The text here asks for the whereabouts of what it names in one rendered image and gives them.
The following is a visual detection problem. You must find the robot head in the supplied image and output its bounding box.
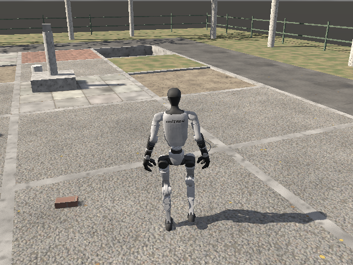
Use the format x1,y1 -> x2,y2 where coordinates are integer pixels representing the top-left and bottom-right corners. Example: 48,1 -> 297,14
165,88 -> 184,115

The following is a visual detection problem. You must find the right robot upper arm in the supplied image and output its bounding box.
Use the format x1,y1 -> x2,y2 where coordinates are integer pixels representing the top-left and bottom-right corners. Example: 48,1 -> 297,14
186,111 -> 202,142

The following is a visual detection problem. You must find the robot right hand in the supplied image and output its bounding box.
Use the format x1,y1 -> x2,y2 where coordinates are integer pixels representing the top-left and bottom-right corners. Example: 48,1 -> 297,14
197,156 -> 210,169

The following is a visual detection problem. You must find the robot left hand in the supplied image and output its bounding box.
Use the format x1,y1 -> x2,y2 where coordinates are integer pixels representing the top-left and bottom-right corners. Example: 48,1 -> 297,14
143,158 -> 156,172

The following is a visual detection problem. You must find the left robot foot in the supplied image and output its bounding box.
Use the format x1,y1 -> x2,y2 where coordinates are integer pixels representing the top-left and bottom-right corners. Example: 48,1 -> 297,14
165,217 -> 173,231

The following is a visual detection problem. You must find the right robot forearm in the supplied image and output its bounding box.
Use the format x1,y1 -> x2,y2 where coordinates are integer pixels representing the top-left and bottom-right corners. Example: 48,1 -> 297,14
197,133 -> 208,157

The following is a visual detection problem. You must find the left robot forearm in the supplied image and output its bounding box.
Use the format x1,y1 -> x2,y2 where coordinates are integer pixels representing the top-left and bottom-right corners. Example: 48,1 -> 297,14
144,135 -> 155,160

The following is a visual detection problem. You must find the left robot upper arm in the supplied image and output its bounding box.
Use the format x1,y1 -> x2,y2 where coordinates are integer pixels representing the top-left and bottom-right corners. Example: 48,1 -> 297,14
149,112 -> 164,144

